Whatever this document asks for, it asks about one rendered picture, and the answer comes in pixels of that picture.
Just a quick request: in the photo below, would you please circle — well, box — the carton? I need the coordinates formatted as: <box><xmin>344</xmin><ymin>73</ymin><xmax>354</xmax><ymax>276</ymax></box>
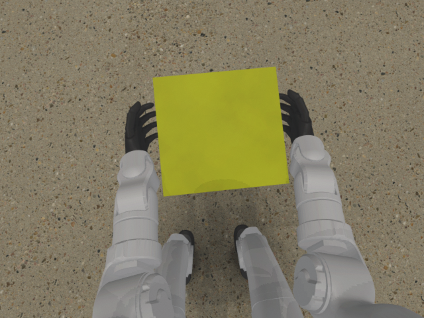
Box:
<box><xmin>153</xmin><ymin>67</ymin><xmax>290</xmax><ymax>197</ymax></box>

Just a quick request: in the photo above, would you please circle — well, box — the right robot upper arm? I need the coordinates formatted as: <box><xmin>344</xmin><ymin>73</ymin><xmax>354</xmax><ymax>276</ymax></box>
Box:
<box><xmin>293</xmin><ymin>252</ymin><xmax>424</xmax><ymax>318</ymax></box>

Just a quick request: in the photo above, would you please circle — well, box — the robot left forearm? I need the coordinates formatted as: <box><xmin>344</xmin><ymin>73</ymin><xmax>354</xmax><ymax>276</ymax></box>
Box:
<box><xmin>92</xmin><ymin>150</ymin><xmax>162</xmax><ymax>318</ymax></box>

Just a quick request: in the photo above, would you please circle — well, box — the right robot shin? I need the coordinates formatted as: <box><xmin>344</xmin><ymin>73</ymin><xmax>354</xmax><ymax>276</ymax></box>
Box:
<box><xmin>240</xmin><ymin>227</ymin><xmax>267</xmax><ymax>240</ymax></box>

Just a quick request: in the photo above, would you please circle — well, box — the left robot upper arm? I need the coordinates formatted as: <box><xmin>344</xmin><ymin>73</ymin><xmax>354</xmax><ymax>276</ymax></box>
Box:
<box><xmin>93</xmin><ymin>272</ymin><xmax>174</xmax><ymax>318</ymax></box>

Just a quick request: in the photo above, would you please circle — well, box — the robot left thigh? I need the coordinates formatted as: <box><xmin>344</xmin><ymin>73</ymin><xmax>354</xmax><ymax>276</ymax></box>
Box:
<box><xmin>154</xmin><ymin>240</ymin><xmax>193</xmax><ymax>318</ymax></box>

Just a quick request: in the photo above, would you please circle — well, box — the right robot hand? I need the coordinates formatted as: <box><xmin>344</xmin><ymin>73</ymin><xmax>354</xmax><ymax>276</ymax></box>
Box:
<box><xmin>279</xmin><ymin>89</ymin><xmax>314</xmax><ymax>144</ymax></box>

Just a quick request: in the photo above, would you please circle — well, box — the left robot hand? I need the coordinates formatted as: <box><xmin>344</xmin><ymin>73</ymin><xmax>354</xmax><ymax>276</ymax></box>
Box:
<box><xmin>125</xmin><ymin>101</ymin><xmax>158</xmax><ymax>154</ymax></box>

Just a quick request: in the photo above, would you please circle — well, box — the robot right forearm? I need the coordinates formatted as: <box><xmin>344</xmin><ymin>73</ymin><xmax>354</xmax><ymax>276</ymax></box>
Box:
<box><xmin>290</xmin><ymin>135</ymin><xmax>375</xmax><ymax>301</ymax></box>

